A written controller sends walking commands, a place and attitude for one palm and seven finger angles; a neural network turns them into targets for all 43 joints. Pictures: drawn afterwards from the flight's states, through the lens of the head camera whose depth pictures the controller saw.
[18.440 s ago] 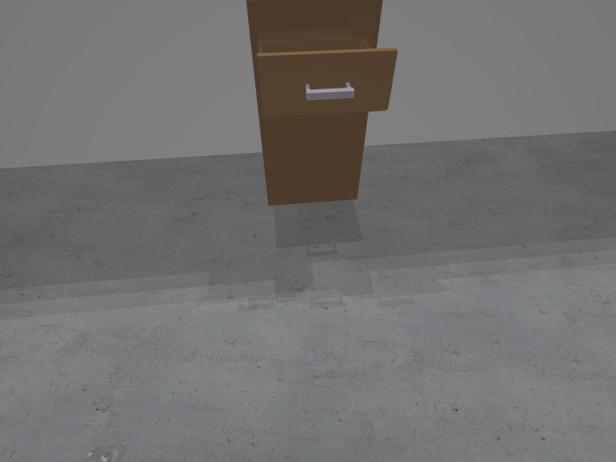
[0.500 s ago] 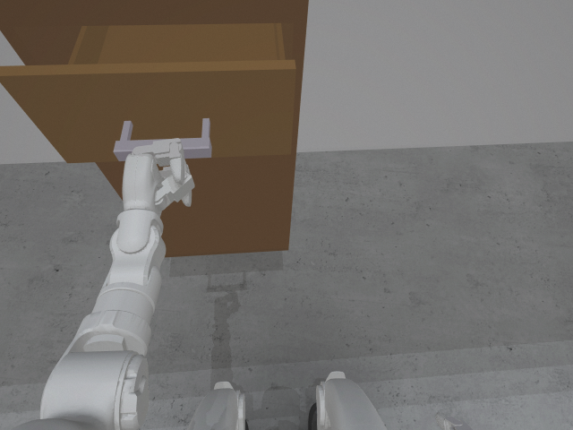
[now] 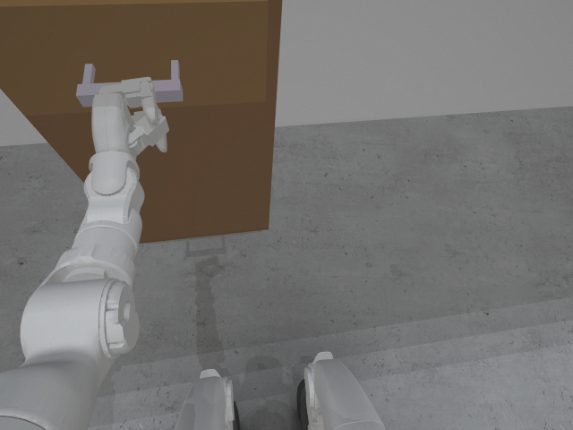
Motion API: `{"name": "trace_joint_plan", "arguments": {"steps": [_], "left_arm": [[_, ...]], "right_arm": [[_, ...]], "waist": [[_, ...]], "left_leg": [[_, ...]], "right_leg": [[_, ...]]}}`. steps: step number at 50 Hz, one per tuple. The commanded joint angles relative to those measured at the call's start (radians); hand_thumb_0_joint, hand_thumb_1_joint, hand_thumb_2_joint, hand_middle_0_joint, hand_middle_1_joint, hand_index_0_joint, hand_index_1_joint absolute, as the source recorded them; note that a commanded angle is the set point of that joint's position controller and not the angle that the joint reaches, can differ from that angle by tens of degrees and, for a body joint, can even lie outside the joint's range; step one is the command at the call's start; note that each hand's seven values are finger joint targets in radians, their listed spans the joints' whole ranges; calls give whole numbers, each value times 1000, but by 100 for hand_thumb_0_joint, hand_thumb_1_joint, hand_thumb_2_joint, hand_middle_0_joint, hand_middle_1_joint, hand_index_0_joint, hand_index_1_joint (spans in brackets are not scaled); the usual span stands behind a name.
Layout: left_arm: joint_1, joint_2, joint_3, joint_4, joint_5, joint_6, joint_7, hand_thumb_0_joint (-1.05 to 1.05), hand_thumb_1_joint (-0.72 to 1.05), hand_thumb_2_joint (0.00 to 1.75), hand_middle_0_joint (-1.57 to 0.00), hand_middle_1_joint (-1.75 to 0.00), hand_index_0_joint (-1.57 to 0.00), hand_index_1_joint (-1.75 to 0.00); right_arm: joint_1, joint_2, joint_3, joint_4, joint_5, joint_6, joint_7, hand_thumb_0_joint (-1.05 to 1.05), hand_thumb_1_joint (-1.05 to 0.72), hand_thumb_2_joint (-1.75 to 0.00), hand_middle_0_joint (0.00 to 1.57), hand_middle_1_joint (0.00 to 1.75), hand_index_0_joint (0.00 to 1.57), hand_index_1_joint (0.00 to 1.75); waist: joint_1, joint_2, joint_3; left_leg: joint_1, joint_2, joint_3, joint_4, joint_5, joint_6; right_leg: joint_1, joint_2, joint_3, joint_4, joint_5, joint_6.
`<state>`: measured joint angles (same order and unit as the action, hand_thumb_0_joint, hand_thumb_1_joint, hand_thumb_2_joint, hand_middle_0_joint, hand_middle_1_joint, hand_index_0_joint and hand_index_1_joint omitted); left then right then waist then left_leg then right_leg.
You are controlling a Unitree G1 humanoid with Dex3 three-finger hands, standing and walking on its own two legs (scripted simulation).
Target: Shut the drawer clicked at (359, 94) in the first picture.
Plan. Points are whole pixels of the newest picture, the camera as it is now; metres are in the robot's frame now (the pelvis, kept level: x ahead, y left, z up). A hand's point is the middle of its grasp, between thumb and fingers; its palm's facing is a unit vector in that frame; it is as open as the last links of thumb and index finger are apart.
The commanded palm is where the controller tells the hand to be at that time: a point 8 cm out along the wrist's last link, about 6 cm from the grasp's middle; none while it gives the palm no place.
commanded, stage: push the drawer shut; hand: left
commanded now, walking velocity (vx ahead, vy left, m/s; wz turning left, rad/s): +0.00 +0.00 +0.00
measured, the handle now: (132, 81) +0.60 +0.16 +0.07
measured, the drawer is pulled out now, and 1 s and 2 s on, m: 0.03 0.00 0.00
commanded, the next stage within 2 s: pull the fist back off the drawer in 0.62 s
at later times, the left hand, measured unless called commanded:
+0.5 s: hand (159, 102) +0.56 +0.12 +0.07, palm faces +0.04 -1.00 -0.04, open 2.7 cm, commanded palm +0.57 +0.16 +0.07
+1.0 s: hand (160, 101) +0.55 +0.12 +0.07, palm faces +0.03 -1.00 -0.05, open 2.9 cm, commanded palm +0.55 +0.15 +0.07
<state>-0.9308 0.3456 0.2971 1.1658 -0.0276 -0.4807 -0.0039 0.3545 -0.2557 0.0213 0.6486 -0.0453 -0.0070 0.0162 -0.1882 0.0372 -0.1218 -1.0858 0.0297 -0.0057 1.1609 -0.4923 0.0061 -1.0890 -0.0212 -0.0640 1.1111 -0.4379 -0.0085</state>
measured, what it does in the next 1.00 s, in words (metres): stands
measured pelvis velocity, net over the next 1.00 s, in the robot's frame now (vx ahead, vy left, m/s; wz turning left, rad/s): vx -0.02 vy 0.01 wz -0.01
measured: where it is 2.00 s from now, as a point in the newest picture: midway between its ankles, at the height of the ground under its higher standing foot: outside the picture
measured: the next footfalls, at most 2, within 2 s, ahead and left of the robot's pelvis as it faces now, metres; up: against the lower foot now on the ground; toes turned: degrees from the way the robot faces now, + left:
none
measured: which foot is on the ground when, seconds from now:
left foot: down 0.00-1.00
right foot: down 0.00-1.00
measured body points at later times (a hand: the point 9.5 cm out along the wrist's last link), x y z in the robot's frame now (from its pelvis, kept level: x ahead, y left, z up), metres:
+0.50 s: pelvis +0.00 +0.00 -0.01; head +0.16 +0.02 +0.41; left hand +0.55 +0.18 +0.07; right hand -0.02 -0.26 -0.11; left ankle +0.02 +0.11 -0.64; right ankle +0.04 -0.12 -0.64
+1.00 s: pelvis -0.02 +0.01 -0.01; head +0.14 +0.03 +0.41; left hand +0.55 +0.17 +0.07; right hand -0.05 -0.25 -0.12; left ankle +0.02 +0.11 -0.64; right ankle +0.04 -0.12 -0.64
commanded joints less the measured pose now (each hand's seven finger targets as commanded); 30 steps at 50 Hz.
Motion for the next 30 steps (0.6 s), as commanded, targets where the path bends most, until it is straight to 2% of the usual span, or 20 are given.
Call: {"name": "trace_joint_plan", "arguments": {"steps": [1,3,5,6,8,10,11,12,13,14,15,16,19,20,22,23,25,26,28,30], "left_arm": [[-593,208,20,-200,4,-50,6,0,90,90,-140,-160,-140,-160],[-621,192,8,-178,5,-43,10,0,90,90,-140,-160,-140,-160],[-633,230,29,-164,14,-40,16,0,90,90,-140,-160,-140,-160],[-650,219,21,-158,14,-36,17,0,90,90,-140,-160,-140,-160],[-658,264,54,-150,21,-36,18,0,90,90,-140,-160,-140,-160],[-676,268,51,-170,28,-38,16,0,90,90,-140,-160,-140,-160],[-669,263,46,-145,32,-32,14,0,90,90,-140,-160,-140,-160],[-683,261,40,-130,34,-25,13,0,90,90,-140,-160,-140,-160],[-717,253,34,-144,32,-29,12,0,90,90,-140,-160,-140,-160],[-737,282,56,-154,31,-29,15,0,90,90,-140,-160,-140,-160],[-726,298,64,-143,36,-26,17,0,90,90,-140,-160,-140,-160],[-752,293,48,-140,40,-20,20,0,90,90,-140,-160,-140,-160],[-804,264,16,-145,44,-18,22,0,90,90,-140,-160,-140,-160],[-804,301,44,-141,45,-19,24,0,90,90,-140,-160,-140,-160],[-824,299,30,-144,45,-21,24,0,90,90,-140,-160,-140,-160],[-847,299,21,-154,48,-25,22,0,90,90,-140,-160,-140,-160],[-858,253,-19,-123,48,-20,22,0,90,90,-140,-160,-140,-160],[-877,267,-13,-132,47,-20,26,0,90,90,-140,-160,-140,-160],[-898,312,11,-139,49,-25,33,0,90,90,-140,-160,-140,-160],[-917,324,10,-146,50,-26,36,0,90,90,-140,-160,-140,-160]], "right_arm": [[174,-173,-54,-50,-3,-4,-10,0,-90,-90,20,30,20,30],[184,-173,-51,-49,-6,0,-8,0,-90,-90,20,30,20,30],[192,-178,-51,-46,-7,5,-7,0,-90,-90,20,30,20,30],[199,-176,-50,-43,-9,6,-6,0,-90,-90,20,30,20,30],[215,-179,-48,-42,-12,9,-5,0,-90,-90,20,30,20,30],[221,-178,-50,-45,-15,16,-2,0,-90,-90,20,30,20,30],[223,-178,-49,-41,-16,20,0,0,-90,-90,20,30,20,30],[229,-178,-47,-39,-16,24,0,0,-90,-90,20,30,20,30],[236,-176,-48,-35,-17,24,0,0,-90,-90,20,30,20,30],[243,-180,-50,-34,-17,26,-1,0,-90,-90,20,30,20,30],[244,-180,-49,-37,-15,29,-1,0,-90,-90,20,30,20,30],[244,-180,-46,-34,-14,31,-3,0,-90,-90,20,30,20,30],[250,-179,-43,-24,-18,30,0,0,-90,-90,20,30,20,30],[252,-183,-43,-23,-19,30,-2,0,-90,-90,20,30,20,30],[249,-181,-39,-26,-19,26,-3,0,-90,-90,20,30,20,30],[252,-182,-38,-24,-20,25,-3,0,-90,-90,20,30,20,30],[241,-185,-36,-21,-19,21,-1,0,-90,-90,20,30,20,30],[241,-187,-34,-19,-20,18,-2,0,-90,-90,20,30,20,30],[245,-192,-32,-23,-21,11,-6,0,-90,-90,20,30,20,30],[243,-193,-28,-23,-20,4,-9,0,-90,-90,20,30,20,30]], "waist": [[-66,82,-488],[-82,83,-477],[-85,81,-473],[-98,69,-472],[-93,73,-492],[-88,126,-539],[-93,127,-531],[-104,99,-504],[-120,101,-497],[-117,96,-503],[-112,105,-510],[-128,111,-498],[-143,150,-481],[-137,147,-487],[-144,152,-498],[-151,179,-504],[-164,186,-459],[-171,180,-451],[-169,192,-489],[-172,197,-510]], "left_leg": [[314,-24,-46,-143,192,25],[314,-24,-51,-139,205,27],[292,-22,-49,-133,195,27],[285,-22,-48,-129,202,31],[280,-22,-48,-122,228,32],[318,-20,-50,-114,269,27],[321,-18,-51,-111,274,27],[299,-17,-51,-110,264,29],[311,-14,-57,-110,266,31],[302,-15,-54,-109,258,32],[290,-18,-48,-107,246,32],[285,-17,-49,-107,237,34],[311,-15,-63,-112,209,30],[305,-16,-64,-109,204,30],[297,-18,-61,-106,194,32],[323,-16,-70,-109,200,30],[320,-15,-80,-118,146,26],[313,-14,-82,-121,124,27],[310,-16,-82,-116,115,30],[310,-16,-87,-119,108,29]], "right_leg": [[205,48,36,-156,125,-7],[186,51,32,-152,134,-7],[183,51,35,-154,124,-5],[189,53,36,-156,134,-3],[205,54,36,-148,157,-4],[197,53,36,-141,181,-6],[184,54,34,-144,181,-7],[185,55,33,-147,177,-4],[167,57,30,-146,176,-2],[180,58,34,-151,172,0],[190,58,38,-155,165,-1],[177,58,38,-157,161,0],[125,61,28,-157,125,-3],[130,60,29,-156,120,-5],[137,61,35,-161,114,-5],[113,62,28,-153,116,-7],[61,61,22,-158,73,-8],[57,62,21,-159,59,-8],[67,64,27,-153,53,-10],[69,63,25,-152,47,-8]]}}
